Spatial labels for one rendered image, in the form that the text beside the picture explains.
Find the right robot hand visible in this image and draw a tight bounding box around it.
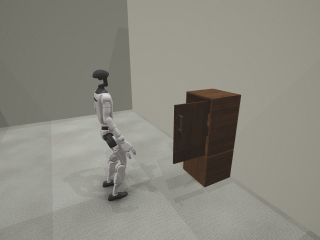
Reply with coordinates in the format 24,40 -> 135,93
121,141 -> 136,159

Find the handle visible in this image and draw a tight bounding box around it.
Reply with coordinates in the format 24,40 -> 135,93
178,115 -> 184,133

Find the right robot shin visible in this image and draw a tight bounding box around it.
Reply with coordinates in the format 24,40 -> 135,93
112,165 -> 127,196

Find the robot left thigh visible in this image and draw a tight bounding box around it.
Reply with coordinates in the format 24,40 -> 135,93
109,147 -> 118,163

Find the right robot upper arm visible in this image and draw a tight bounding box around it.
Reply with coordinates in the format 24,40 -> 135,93
101,94 -> 112,125

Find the cupboard door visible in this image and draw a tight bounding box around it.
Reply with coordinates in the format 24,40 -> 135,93
173,100 -> 209,164

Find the right robot forearm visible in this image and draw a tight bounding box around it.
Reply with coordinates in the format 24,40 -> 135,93
106,117 -> 126,144

